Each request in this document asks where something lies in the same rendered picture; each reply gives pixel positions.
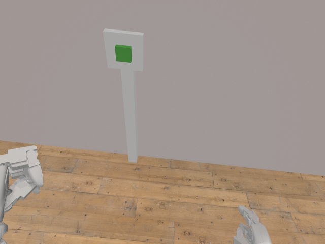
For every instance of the left robot hand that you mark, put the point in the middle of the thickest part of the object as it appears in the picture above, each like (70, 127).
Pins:
(21, 163)

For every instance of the button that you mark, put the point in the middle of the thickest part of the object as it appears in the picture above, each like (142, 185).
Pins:
(123, 53)

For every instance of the right robot hand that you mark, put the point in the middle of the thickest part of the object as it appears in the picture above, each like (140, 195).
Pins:
(256, 234)

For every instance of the panel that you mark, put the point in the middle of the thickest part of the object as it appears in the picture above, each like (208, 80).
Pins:
(114, 37)

